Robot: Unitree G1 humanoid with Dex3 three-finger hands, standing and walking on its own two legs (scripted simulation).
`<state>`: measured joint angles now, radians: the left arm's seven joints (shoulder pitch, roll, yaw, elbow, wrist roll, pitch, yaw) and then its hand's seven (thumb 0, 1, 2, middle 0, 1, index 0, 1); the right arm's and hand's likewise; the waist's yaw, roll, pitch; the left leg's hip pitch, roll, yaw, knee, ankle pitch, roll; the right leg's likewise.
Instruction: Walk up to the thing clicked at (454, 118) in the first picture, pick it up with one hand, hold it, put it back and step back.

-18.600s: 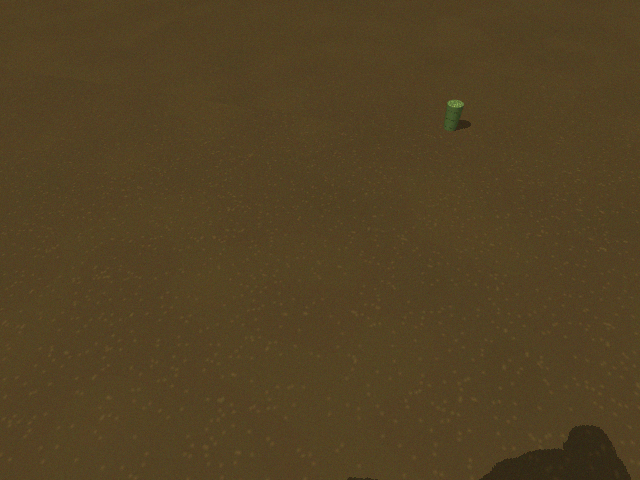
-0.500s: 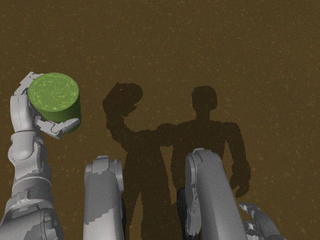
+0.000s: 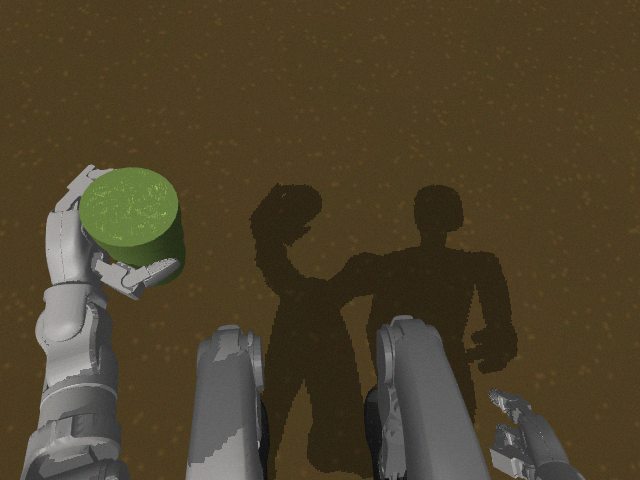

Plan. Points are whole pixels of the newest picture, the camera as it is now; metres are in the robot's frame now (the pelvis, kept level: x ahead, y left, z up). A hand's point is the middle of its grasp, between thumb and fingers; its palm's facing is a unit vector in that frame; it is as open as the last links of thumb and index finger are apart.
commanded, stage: lift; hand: left
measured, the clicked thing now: (145, 237) +0.41 +0.22 -0.03
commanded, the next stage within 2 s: hold in 1.70 s
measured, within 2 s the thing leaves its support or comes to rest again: neither
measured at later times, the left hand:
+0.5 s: hand (38, 169) +0.38 +0.22 +0.17, palm faces +0.14 -0.99 -0.04, open 11.6 cm
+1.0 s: hand out of the picture +0.38 +0.21 +0.27, palm faces +0.14 -0.99 -0.03, open 11.6 cm
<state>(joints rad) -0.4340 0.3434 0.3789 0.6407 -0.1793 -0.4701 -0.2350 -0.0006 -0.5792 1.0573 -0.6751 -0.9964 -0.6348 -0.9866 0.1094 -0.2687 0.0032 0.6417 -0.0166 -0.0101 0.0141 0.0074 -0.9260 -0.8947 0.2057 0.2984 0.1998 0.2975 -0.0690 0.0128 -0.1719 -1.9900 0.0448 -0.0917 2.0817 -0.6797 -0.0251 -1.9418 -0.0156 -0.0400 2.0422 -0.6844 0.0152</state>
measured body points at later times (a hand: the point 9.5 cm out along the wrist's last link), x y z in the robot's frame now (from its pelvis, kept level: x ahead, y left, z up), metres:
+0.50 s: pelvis +0.03 +0.01 +0.15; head +0.17 +0.03 +0.58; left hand +0.37 +0.27 +0.18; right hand +0.21 -0.23 +0.04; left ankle +0.08 +0.13 -0.40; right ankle +0.09 -0.13 -0.40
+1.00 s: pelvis +0.05 +0.01 +0.24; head +0.14 +0.03 +0.68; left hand +0.37 +0.26 +0.27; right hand +0.20 -0.23 +0.13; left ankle +0.08 +0.13 -0.40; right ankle +0.09 -0.13 -0.40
